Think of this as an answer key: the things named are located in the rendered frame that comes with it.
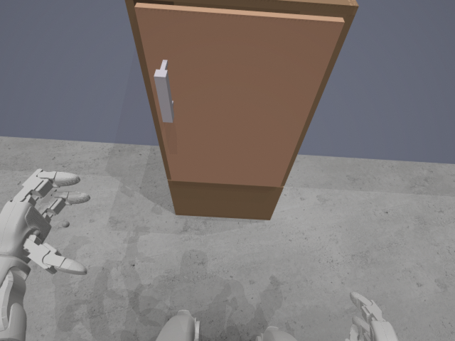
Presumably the robot left hand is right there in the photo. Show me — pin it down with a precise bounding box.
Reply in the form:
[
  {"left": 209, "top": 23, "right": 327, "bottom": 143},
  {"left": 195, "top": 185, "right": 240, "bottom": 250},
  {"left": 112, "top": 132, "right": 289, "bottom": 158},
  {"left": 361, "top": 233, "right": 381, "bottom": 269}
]
[{"left": 0, "top": 168, "right": 90, "bottom": 275}]

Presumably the robot left forearm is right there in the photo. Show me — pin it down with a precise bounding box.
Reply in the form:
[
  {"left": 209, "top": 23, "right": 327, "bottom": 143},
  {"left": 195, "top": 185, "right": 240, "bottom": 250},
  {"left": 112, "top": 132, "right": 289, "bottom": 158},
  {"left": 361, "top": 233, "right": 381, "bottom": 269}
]
[{"left": 0, "top": 255, "right": 31, "bottom": 341}]

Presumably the handle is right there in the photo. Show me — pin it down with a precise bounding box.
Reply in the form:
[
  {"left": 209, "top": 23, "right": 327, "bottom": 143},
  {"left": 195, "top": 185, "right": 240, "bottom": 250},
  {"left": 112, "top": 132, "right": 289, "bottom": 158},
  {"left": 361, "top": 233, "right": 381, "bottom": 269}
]
[{"left": 154, "top": 60, "right": 174, "bottom": 123}]

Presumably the cupboard door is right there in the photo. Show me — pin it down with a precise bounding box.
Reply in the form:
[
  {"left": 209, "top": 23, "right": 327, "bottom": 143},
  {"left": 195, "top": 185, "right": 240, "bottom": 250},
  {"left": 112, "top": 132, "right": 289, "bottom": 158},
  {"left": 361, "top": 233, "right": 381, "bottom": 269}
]
[{"left": 134, "top": 3, "right": 345, "bottom": 187}]

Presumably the robot right hand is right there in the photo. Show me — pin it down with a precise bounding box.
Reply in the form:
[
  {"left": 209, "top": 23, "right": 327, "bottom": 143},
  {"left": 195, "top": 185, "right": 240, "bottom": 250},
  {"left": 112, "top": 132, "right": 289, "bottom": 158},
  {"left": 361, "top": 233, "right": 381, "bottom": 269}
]
[{"left": 346, "top": 291, "right": 399, "bottom": 341}]

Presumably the robot left shin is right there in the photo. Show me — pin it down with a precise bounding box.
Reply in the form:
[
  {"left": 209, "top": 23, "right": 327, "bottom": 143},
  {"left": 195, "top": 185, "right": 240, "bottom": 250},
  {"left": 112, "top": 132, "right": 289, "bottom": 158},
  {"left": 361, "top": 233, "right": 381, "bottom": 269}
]
[{"left": 177, "top": 310, "right": 192, "bottom": 316}]

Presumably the left robot thigh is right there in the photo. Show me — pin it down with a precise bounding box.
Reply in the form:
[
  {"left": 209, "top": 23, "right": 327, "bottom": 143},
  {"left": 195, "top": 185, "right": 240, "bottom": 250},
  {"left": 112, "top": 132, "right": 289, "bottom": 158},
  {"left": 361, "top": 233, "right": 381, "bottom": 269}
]
[{"left": 156, "top": 315, "right": 200, "bottom": 341}]

